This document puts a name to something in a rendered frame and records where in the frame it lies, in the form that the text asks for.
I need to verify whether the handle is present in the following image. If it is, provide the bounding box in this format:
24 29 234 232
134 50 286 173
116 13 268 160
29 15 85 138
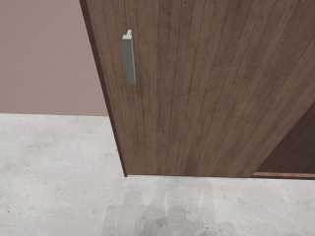
122 29 136 85

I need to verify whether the wardrobe door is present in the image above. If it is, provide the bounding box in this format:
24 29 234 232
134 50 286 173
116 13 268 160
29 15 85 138
87 0 315 178
255 101 315 174

